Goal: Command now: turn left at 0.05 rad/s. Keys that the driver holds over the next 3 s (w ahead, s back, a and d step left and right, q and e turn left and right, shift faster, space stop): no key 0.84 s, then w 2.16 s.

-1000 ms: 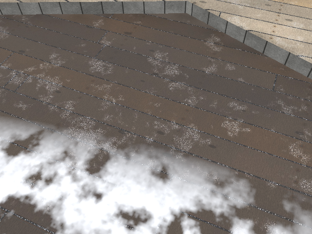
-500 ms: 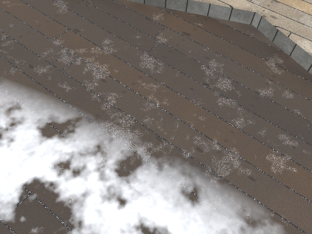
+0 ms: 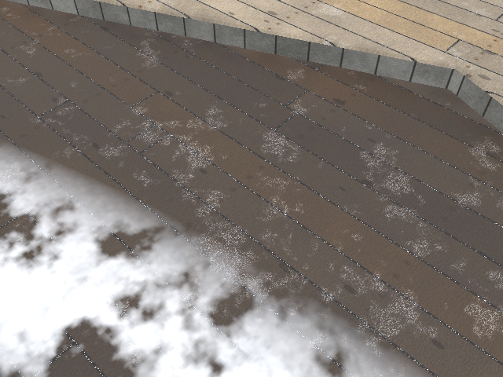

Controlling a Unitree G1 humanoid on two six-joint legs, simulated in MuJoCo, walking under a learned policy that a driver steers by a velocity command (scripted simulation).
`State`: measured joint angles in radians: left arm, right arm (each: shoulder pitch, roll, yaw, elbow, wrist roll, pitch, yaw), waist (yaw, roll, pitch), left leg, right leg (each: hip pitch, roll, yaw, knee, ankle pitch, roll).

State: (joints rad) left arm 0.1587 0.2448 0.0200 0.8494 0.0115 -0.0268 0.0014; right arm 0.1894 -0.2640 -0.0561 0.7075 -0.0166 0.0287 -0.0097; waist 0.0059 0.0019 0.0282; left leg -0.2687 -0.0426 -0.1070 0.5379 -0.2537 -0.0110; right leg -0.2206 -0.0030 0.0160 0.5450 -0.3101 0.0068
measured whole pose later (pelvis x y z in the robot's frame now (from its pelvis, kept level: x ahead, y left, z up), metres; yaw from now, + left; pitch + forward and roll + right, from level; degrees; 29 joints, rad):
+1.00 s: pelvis +0.02 +0.00 +0.00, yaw +0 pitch -1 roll +0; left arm 0.30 0.25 0.03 1.05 -0.02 -0.03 0.03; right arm 0.25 -0.23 -0.04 1.02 0.02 -0.02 -0.03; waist 0.02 -0.02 0.00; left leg -0.30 -0.01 -0.03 0.72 -0.42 0.02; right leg -0.16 0.00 0.01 0.51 -0.34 -0.02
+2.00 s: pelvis +0.51 -0.02 +0.01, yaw +0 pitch +1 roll -2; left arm 0.38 0.25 0.04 0.99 -0.01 -0.09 0.00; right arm 0.04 -0.25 -0.04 0.87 0.01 -0.09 0.01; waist 0.08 0.04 0.01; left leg -0.66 0.11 -0.02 0.59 0.10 0.01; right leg 0.03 0.08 -0.05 0.18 -0.24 -0.05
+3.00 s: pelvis +1.09 -0.03 +0.02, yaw +0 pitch +1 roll -1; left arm 0.35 0.24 0.05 0.97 0.00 -0.09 -0.01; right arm 0.10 -0.27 -0.07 0.89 0.01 -0.07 0.00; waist 0.06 0.04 0.00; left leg -0.69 0.14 -0.04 0.75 0.01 0.01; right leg -0.05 0.06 -0.06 0.21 -0.18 -0.06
